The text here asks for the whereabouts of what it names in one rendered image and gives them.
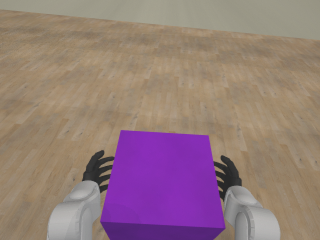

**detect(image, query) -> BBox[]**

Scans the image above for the robot left forearm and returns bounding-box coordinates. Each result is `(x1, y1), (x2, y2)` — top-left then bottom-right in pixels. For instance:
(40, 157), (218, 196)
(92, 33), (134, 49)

(46, 180), (101, 240)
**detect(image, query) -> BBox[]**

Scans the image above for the left robot hand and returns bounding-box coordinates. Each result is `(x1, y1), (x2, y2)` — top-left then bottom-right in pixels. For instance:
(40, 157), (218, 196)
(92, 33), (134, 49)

(82, 150), (115, 194)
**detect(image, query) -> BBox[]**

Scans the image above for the robot right forearm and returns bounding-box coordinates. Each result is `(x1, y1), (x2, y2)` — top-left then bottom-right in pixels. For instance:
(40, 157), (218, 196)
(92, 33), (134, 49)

(223, 185), (281, 240)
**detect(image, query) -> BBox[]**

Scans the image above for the carton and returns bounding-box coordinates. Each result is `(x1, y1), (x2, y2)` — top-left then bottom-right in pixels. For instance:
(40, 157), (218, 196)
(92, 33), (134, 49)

(100, 130), (226, 240)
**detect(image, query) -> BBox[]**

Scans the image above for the right robot hand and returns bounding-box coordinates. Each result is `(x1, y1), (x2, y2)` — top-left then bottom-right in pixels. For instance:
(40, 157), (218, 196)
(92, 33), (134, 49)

(213, 155), (242, 202)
